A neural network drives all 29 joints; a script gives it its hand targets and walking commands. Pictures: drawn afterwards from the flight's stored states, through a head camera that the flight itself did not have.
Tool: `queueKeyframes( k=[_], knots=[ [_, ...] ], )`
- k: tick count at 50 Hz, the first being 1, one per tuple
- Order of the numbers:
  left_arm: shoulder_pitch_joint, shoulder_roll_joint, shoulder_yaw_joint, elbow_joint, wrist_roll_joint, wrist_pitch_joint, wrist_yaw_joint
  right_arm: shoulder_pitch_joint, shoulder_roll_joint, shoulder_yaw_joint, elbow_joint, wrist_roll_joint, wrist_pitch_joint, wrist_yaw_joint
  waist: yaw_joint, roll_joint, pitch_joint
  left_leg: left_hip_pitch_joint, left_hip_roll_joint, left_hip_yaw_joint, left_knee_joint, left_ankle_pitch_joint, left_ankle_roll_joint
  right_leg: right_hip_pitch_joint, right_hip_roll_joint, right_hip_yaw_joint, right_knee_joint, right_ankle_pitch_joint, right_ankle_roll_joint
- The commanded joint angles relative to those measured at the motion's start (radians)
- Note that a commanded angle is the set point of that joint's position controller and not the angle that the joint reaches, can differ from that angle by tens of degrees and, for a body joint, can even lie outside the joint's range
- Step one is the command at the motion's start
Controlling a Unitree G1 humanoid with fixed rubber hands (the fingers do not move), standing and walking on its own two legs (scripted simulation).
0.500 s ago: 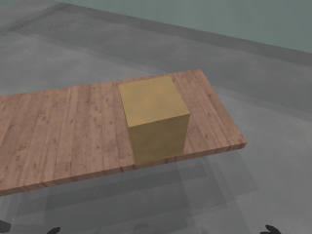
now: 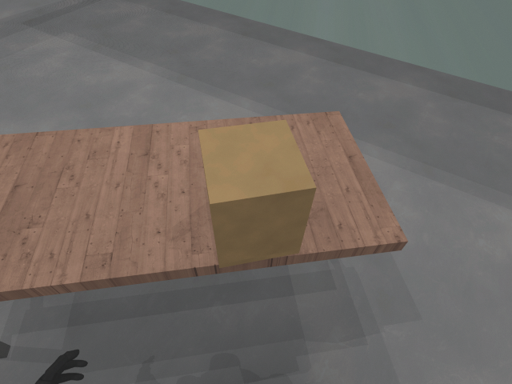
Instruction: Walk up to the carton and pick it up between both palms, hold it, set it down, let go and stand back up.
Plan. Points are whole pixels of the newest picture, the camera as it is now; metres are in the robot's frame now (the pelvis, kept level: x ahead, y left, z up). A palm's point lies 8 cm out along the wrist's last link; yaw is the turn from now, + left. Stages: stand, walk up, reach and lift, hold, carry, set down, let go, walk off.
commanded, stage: walk up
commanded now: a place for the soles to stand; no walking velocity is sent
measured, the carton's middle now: (251, 195) +0.52 +0.03 -0.09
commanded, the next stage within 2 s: none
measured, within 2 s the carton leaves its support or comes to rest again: neither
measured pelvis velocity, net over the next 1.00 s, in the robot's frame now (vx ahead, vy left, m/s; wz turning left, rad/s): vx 0.08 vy -0.06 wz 0.25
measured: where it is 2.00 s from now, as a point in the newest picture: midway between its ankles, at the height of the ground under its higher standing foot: outside the picture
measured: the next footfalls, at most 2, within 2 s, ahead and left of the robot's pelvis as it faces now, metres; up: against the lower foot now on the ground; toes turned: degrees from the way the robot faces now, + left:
right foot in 0.14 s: +0.14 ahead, -0.18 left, +0.00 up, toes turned +9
left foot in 0.48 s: +0.12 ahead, +0.04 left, +0.00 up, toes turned +10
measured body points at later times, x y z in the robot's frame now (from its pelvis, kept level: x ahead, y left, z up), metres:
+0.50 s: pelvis +0.07 -0.08 -0.02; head +0.10 -0.08 +0.43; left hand +0.09 +0.27 -0.11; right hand +0.22 -0.39 -0.12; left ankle +0.08 +0.03 -0.75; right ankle +0.09 -0.19 -0.74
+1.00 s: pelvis +0.08 -0.06 -0.01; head +0.09 -0.06 +0.44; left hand +0.09 +0.28 -0.11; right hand +0.29 -0.33 -0.11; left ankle +0.06 +0.07 -0.74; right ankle +0.10 -0.19 -0.74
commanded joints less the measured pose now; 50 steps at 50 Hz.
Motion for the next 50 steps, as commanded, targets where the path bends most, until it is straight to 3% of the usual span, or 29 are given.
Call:
queueKeyframes(
  k=[1,3,5,7,8,9,10,11,12,14,18,20,21,23,24,25,26,28,30,31,32,33,34,36,41,43,45,46,50],
  knots=[
    [-0.029,0.126,0.044,-0.117,-0.001,-0.009,-0.028,-0.029,-0.288,-0.075,-0.146,-0.019,-0.023,-0.010,0.011,0.173,0.038,-0.060,0.253,-0.264,-0.105,-0.173,0.187,-0.081,-0.053,0.018,-0.038,-0.020,0.013],
    [-0.036,0.119,0.037,-0.132,-0.004,-0.010,-0.022,0.002,-0.282,-0.072,-0.171,-0.020,-0.018,-0.006,-0.016,0.227,0.053,-0.152,0.211,-0.210,-0.054,-0.102,0.172,0.003,-0.015,-0.045,-0.100,0.056,0.015],
    [0.064,0.112,0.045,-0.090,-0.013,-0.020,-0.001,-0.040,-0.261,-0.061,-0.204,-0.013,-0.006,0.005,0.026,0.254,-0.004,-0.245,0.145,-0.133,0.050,0.004,0.132,0.198,0.043,-0.127,-0.187,0.171,0.011],
    [0.172,0.152,0.061,-0.077,-0.011,-0.029,0.023,-0.020,-0.207,-0.038,-0.226,-0.012,0.015,-0.001,0.088,0.118,-0.056,-0.349,0.072,-0.101,0.276,0.002,0.081,0.378,0.034,-0.090,-0.302,0.214,-0.014],
    [0.220,0.241,0.076,-0.087,-0.001,-0.040,0.038,0.004,-0.133,-0.006,-0.238,-0.005,0.018,-0.008,0.112,-0.146,-0.083,-0.460,-0.053,-0.040,0.513,-0.258,0.028,0.395,-0.209,0.257,-0.526,-0.010,-0.072],
    [0.146,0.303,0.085,-0.125,-0.010,-0.042,0.041,0.040,-0.167,-0.013,-0.225,0.005,0.025,-0.026,0.070,-0.234,-0.067,-0.438,-0.044,-0.045,0.685,-0.434,0.004,0.244,-0.396,0.520,-0.616,-0.121,-0.186],
    [0.081,0.276,0.078,-0.146,-0.016,-0.036,0.041,0.065,-0.230,-0.025,-0.203,0.000,0.025,-0.034,0.036,-0.150,0.000,-0.442,0.010,-0.068,0.771,-0.433,0.022,0.160,-0.394,0.523,-0.607,-0.172,-0.245],
    [0.049,0.214,0.062,-0.157,-0.030,-0.034,0.044,0.051,-0.235,-0.030,-0.179,0.005,0.024,-0.027,0.031,-0.058,0.066,-0.412,0.026,-0.076,0.762,-0.345,0.015,0.092,-0.308,0.333,-0.581,-0.140,-0.214],
    [0.023,0.190,0.055,-0.159,-0.020,-0.035,0.044,0.120,-0.216,-0.030,-0.167,0.012,0.025,-0.014,0.001,-0.088,0.067,-0.348,0.048,-0.045,0.705,-0.267,0.008,0.060,-0.230,0.206,-0.568,-0.144,-0.167],
    [0.034,0.181,0.053,-0.157,-0.012,-0.045,0.048,0.133,-0.176,-0.018,-0.149,0.010,0.028,0.015,-0.007,-0.105,0.074,-0.286,0.054,0.026,0.548,-0.261,-0.010,0.027,-0.177,0.093,-0.524,-0.025,-0.147],
    [0.097,0.201,0.043,-0.170,-0.027,-0.056,0.050,0.047,-0.164,-0.025,-0.190,0.002,0.043,0.023,0.027,-0.062,-0.004,-0.228,0.026,0.050,0.375,-0.209,-0.003,0.135,-0.272,0.132,-0.429,0.317,-0.177],
    [0.106,0.202,0.036,-0.170,-0.041,-0.055,0.059,0.036,-0.147,-0.024,-0.196,-0.003,0.049,0.023,0.021,-0.079,-0.028,-0.172,0.008,0.078,0.310,-0.153,0.005,0.155,-0.250,0.070,-0.348,0.481,-0.163],
    [0.108,0.193,0.029,-0.173,-0.049,-0.054,0.059,0.058,-0.143,-0.024,-0.210,-0.002,0.048,0.023,0.008,-0.127,-0.042,-0.117,-0.001,0.077,0.253,-0.101,0.020,0.135,-0.248,0.062,-0.342,0.459,-0.149],
    [0.061,0.146,0.004,-0.197,-0.038,-0.045,0.059,0.039,-0.190,-0.046,-0.199,-0.018,0.042,0.024,-0.028,-0.046,-0.009,0.010,0.026,0.013,0.062,-0.063,0.051,0.013,-0.196,0.013,-0.248,0.357,-0.100],
    [0.110,0.109,0.001,-0.203,-0.057,-0.044,0.063,0.040,-0.240,-0.055,-0.223,-0.029,0.034,0.022,0.003,0.131,-0.047,0.055,0.173,-0.229,0.026,0.108,0.096,-0.038,-0.119,-0.052,-0.096,0.273,-0.038],
    [0.131,0.094,-0.007,-0.184,-0.078,-0.037,0.068,-0.029,-0.262,-0.054,-0.246,-0.013,0.038,0.028,0.018,0.222,-0.056,0.017,0.284,-0.345,0.001,0.231,0.195,-0.040,0.010,-0.110,-0.054,-0.090,0.011],
    [0.135,0.139,0.003,-0.163,-0.078,-0.032,0.080,-0.028,-0.249,-0.050,-0.250,-0.004,0.038,0.034,-0.012,0.230,-0.067,-0.063,0.327,-0.373,0.007,0.293,0.269,0.029,0.000,-0.061,0.046,-0.236,0.018],
    [0.139,0.120,-0.001,-0.158,-0.073,-0.044,0.087,-0.076,-0.208,-0.034,-0.260,0.007,0.043,0.024,0.016,0.145,-0.053,-0.039,0.276,-0.266,0.068,0.470,0.232,0.033,-0.022,-0.056,-0.046,-0.132,-0.006],
    [0.175,0.103,-0.011,-0.119,-0.059,-0.064,0.091,-0.117,-0.190,-0.027,-0.269,0.016,0.054,0.018,0.048,0.192,-0.046,-0.032,0.163,-0.125,0.197,0.553,0.141,0.132,-0.008,-0.093,-0.308,0.137,-0.006],
    [0.199,0.120,0.002,-0.105,-0.043,-0.076,0.094,-0.125,-0.155,-0.017,-0.263,0.019,0.060,0.024,0.056,0.132,-0.087,-0.040,0.137,-0.100,0.253,0.455,0.095,0.216,-0.041,-0.055,-0.403,0.299,-0.019],
    [0.175,0.197,0.016,-0.111,-0.026,-0.085,0.099,-0.121,-0.127,-0.011,-0.271,0.034,0.064,0.033,0.034,-0.024,-0.061,-0.140,0.056,-0.089,0.315,0.269,0.039,0.226,-0.195,0.150,-0.464,0.410,-0.063],
    [0.125,0.247,0.022,-0.111,-0.033,-0.086,0.090,-0.121,-0.158,-0.017,-0.259,0.033,0.079,0.032,0.013,-0.134,-0.019,-0.156,-0.028,-0.041,0.357,-0.157,0.020,0.175,-0.290,0.223,-0.448,0.499,-0.157],
    [0.093,0.234,0.017,-0.127,-0.034,-0.092,0.091,-0.117,-0.167,-0.023,-0.258,0.028,0.087,0.029,0.023,-0.107,-0.011,-0.174,-0.034,-0.066,0.475,-0.367,0.016,0.164,-0.347,0.264,-0.449,0.560,-0.204],
    [0.111,0.184,0.008,-0.125,-0.041,-0.101,0.100,-0.142,-0.158,-0.014,-0.255,0.022,0.086,0.028,0.030,-0.054,0.026,-0.265,-0.027,-0.110,0.512,-0.338,0.021,0.235,-0.294,0.191,-0.420,0.678,-0.193],
    [0.076,0.163,0.007,-0.126,-0.041,-0.081,0.087,-0.126,-0.115,-0.003,-0.197,0.023,0.052,0.036,0.032,-0.166,-0.047,-0.155,-0.007,0.071,0.199,-0.114,-0.004,0.293,-0.166,-0.036,-0.295,0.828,-0.105],
    [0.071,0.148,0.007,-0.131,-0.046,-0.067,0.079,-0.101,-0.128,-0.017,-0.171,0.006,0.039,0.032,0.007,-0.105,-0.108,0.031,0.013,0.043,0.072,0.156,0.029,0.200,-0.135,-0.067,-0.249,0.653,-0.061],
    [0.060,0.082,-0.021,-0.142,-0.067,-0.058,0.068,-0.118,-0.191,-0.026,-0.178,0.004,0.025,0.029,0.015,0.085,-0.137,0.114,0.192,-0.203,0.048,0.295,0.089,0.055,-0.048,-0.092,-0.204,0.194,0.005],
    [0.070,0.089,-0.020,-0.116,-0.071,-0.047,0.071,-0.163,-0.223,-0.023,-0.189,0.014,0.027,0.025,0.024,0.161,-0.102,-0.014,0.274,-0.259,0.069,0.333,0.172,0.137,-0.012,-0.082,-0.219,0.012,0.022],
    [0.044,0.132,-0.018,-0.038,-0.051,-0.064,0.069,-0.229,-0.200,0.001,-0.160,0.025,0.037,0.019,0.038,0.131,-0.026,-0.140,0.130,-0.119,0.083,0.203,0.046,0.269,-0.067,-0.039,-0.395,0.328,-0.012]
  ],
)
